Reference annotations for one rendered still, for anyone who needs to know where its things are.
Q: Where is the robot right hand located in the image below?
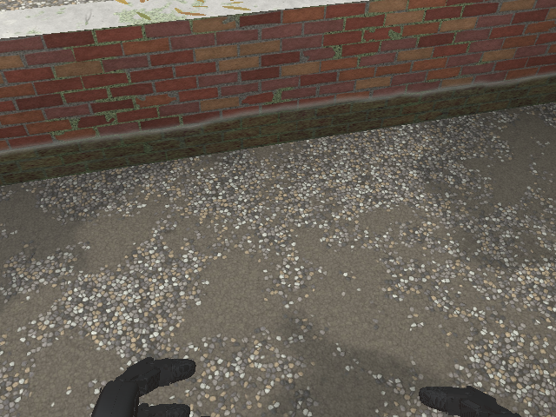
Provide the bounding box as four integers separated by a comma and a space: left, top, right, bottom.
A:
419, 386, 521, 417

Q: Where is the robot left hand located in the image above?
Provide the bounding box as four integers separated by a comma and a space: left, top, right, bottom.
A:
91, 357, 210, 417

